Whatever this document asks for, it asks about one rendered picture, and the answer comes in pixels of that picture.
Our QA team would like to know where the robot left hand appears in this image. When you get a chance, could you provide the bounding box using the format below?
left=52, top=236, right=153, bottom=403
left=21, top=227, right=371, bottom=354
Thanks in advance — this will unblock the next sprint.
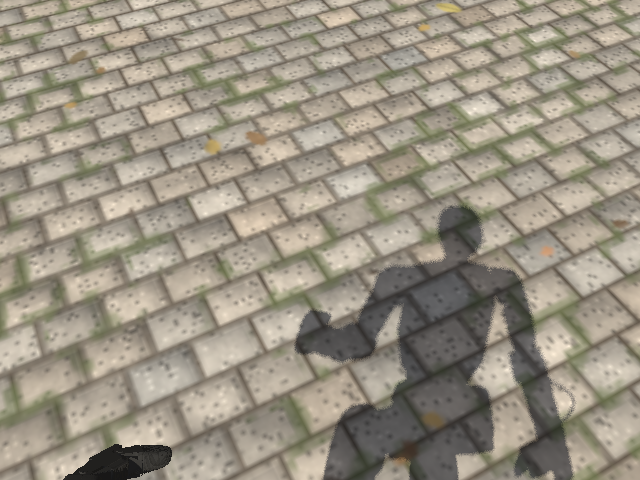
left=63, top=444, right=172, bottom=480

